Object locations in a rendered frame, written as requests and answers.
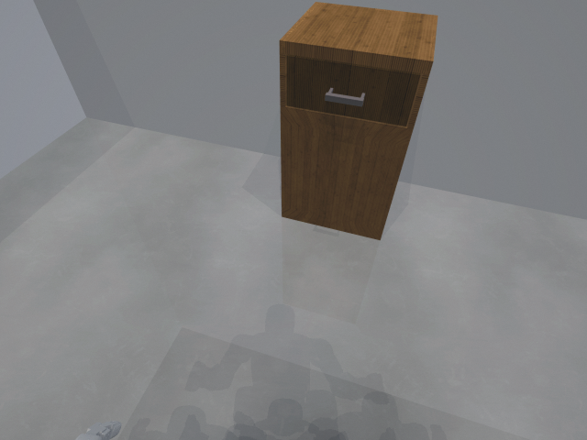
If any drawer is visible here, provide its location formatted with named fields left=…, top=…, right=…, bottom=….
left=287, top=54, right=421, bottom=127

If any handle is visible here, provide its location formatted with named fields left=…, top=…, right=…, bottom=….
left=325, top=88, right=365, bottom=107

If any robot left hand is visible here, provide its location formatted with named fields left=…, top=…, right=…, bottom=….
left=75, top=421, right=122, bottom=440

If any cabinet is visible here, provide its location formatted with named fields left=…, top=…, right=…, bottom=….
left=280, top=2, right=437, bottom=240

